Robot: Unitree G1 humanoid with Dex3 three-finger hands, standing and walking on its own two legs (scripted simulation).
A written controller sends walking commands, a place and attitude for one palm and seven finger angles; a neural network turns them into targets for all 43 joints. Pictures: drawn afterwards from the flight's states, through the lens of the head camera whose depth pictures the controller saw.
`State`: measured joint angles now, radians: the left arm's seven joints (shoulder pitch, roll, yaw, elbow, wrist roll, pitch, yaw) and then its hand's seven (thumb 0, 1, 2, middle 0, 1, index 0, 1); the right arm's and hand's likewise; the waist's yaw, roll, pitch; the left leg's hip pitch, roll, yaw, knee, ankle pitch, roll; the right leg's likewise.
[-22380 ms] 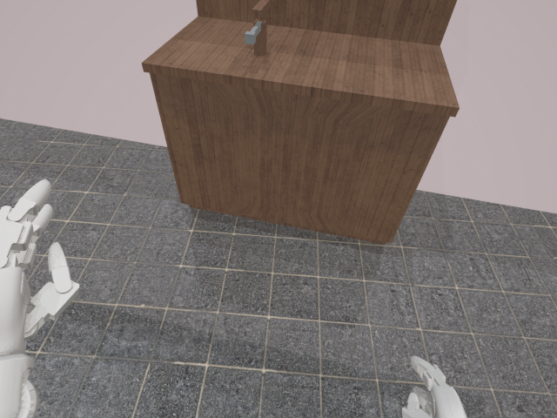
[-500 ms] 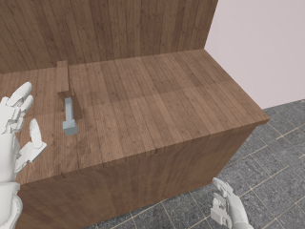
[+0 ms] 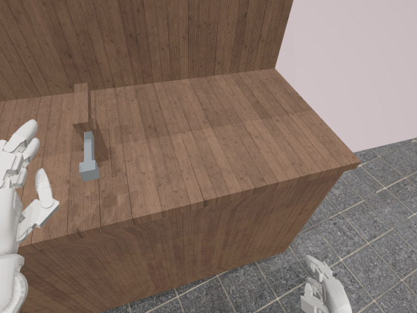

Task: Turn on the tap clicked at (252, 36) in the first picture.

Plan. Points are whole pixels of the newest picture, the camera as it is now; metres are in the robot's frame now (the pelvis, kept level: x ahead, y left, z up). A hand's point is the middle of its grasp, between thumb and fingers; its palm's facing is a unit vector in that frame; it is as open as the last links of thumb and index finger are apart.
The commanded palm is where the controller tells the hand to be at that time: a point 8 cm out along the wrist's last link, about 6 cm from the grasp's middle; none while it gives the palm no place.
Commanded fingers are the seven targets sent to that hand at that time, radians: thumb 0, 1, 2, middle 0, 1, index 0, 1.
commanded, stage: look again from close up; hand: left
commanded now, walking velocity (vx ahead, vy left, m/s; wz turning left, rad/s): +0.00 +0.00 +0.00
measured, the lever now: (89, 170) +0.33 +0.26 +0.08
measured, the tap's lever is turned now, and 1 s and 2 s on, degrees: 0 0 0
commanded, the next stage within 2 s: shuffle to correct the standing spot in 0.02 s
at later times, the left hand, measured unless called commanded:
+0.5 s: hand (83, 200) +0.23 +0.21 +0.16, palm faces +0.36 -0.86 -0.36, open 7.4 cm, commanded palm +0.16 +0.24 +0.17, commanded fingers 0.00 0.90 0.90 -0.20 -0.30 -0.20 -0.30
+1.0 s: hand (67, 178) +0.24 +0.23 +0.19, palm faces +0.42 -0.78 -0.46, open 7.4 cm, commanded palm +0.16 +0.24 +0.17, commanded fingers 0.00 0.90 0.90 -0.20 -0.30 -0.20 -0.30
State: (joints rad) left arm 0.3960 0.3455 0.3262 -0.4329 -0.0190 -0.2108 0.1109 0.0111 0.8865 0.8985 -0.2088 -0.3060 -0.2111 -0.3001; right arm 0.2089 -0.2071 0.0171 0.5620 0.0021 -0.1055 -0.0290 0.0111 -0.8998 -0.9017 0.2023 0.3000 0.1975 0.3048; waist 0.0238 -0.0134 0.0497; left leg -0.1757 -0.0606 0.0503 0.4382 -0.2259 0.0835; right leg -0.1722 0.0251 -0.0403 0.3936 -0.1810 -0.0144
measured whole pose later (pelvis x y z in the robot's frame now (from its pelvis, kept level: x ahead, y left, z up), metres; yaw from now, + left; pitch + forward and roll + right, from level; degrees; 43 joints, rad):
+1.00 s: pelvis +0.01 -0.04 +0.00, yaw +2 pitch +1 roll -1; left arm 0.25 0.51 0.37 -0.39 -0.04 -0.22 0.11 0.01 0.88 0.90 -0.22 -0.31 -0.22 -0.30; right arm 0.24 -0.24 0.06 0.53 0.03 -0.10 -0.07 0.01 -0.90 -0.90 0.20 0.30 0.19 0.30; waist 0.05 0.00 0.06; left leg -0.27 -0.02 -0.01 0.52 -0.26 0.03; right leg -0.24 0.06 -0.10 0.44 -0.22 -0.07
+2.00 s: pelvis -0.01 +0.01 +0.00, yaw +0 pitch -2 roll -2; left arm 0.39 0.36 0.34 -0.44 -0.05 -0.19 0.11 0.01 0.89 0.90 -0.21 -0.31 -0.21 -0.30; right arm 0.20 -0.22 0.04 0.55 0.01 -0.09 0.00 0.01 -0.90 -0.90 0.20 0.30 0.20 0.30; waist 0.02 -0.01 0.03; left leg -0.22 -0.07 0.06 0.46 -0.23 0.10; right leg -0.22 0.00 -0.05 0.43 -0.18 0.01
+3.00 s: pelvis +0.00 -0.06 +0.00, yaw +0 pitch -1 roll -1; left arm 0.47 0.34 0.30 -0.44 -0.08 -0.12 0.11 0.01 0.89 0.90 -0.21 -0.31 -0.21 -0.30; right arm 0.21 -0.26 0.02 0.57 0.02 -0.07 -0.05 0.01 -0.90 -0.90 0.20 0.30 0.20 0.30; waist 0.01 0.06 0.00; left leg -0.24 0.03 0.02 0.52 -0.26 0.01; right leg -0.19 0.10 -0.09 0.38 -0.18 -0.10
